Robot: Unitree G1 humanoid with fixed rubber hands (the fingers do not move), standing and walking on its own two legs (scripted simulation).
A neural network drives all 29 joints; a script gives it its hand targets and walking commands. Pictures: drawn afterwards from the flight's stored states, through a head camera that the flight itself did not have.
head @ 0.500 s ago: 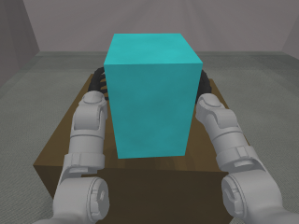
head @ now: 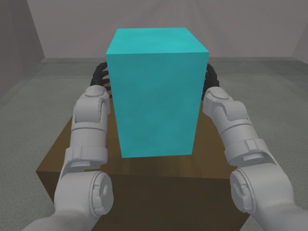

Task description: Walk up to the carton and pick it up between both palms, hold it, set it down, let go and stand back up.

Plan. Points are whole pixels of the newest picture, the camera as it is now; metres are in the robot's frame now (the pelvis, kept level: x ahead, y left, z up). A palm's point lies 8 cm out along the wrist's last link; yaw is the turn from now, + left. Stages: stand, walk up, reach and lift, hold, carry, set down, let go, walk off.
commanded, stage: reach and lift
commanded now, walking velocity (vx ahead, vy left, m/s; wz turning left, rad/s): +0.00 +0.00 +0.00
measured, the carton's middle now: (154, 91) +0.42 -0.01 +0.24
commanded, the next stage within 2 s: hold in 0.60 s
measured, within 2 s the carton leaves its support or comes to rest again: neither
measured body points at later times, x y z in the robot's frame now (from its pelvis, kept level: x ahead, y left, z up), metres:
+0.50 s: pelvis +0.01 +0.00 +0.00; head -0.07 +0.02 +0.44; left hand +0.40 +0.14 +0.27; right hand +0.40 -0.14 +0.28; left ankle +0.02 +0.11 -0.75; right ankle +0.03 -0.11 -0.75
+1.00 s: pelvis +0.00 +0.00 +0.00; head -0.09 +0.01 +0.44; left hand +0.38 +0.15 +0.29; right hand +0.39 -0.14 +0.30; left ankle +0.02 +0.11 -0.75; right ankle +0.03 -0.11 -0.75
